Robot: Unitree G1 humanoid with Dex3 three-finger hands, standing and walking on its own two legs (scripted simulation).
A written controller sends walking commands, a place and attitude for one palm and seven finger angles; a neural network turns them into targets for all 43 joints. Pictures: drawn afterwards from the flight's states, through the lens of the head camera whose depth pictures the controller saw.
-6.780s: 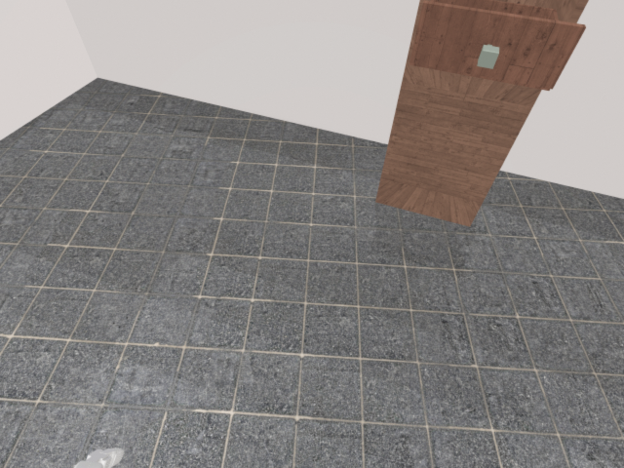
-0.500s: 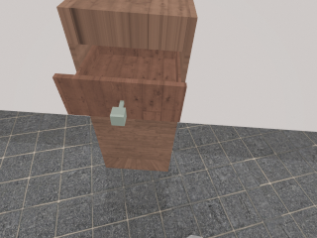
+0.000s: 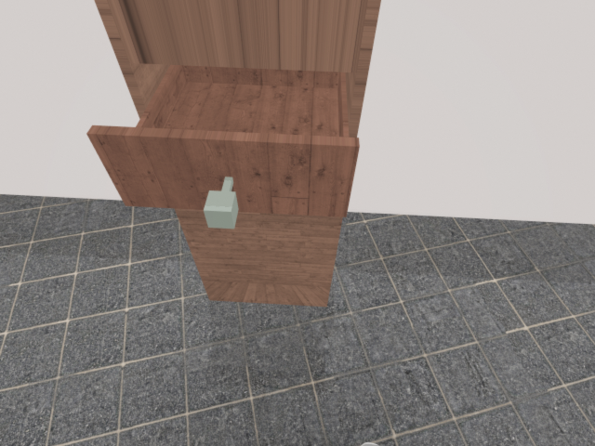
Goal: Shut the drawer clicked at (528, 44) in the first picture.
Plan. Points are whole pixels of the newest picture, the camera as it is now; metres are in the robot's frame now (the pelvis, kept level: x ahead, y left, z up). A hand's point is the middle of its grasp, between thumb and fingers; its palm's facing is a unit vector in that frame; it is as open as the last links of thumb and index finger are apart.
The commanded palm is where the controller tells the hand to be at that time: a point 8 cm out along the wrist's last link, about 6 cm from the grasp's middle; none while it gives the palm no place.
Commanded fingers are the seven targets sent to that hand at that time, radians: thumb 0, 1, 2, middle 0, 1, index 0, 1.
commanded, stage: come to a stop and stand still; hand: left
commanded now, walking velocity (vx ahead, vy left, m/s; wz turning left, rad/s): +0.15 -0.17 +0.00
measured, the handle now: (224, 199) +0.44 +0.14 +0.07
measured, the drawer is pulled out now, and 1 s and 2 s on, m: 0.19 0.19 0.19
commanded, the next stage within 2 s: look again from close up in 0.38 s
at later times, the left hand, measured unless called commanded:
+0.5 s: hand out of the picture +0.00 +0.19 -0.16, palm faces -0.01 -0.98 -0.19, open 7.4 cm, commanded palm none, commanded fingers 0.00 0.90 0.90 -0.20 -0.30 -0.20 -0.30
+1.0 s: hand out of the picture +0.03 +0.19 -0.15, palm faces -0.02 -0.98 -0.22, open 7.3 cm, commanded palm none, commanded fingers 0.00 0.90 0.90 -0.20 -0.30 -0.20 -0.30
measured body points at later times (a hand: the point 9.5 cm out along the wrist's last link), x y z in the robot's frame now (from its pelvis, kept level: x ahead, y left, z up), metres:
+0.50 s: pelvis -0.01 +0.02 +0.01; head +0.00 +0.00 +0.46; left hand +0.01 +0.24 -0.14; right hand -0.01 -0.21 -0.15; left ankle -0.02 +0.12 -0.73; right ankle +0.01 -0.06 -0.73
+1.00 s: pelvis +0.01 +0.01 +0.02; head +0.02 +0.00 +0.47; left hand +0.03 +0.24 -0.14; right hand -0.01 -0.20 -0.15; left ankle -0.02 +0.12 -0.73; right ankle +0.01 -0.06 -0.73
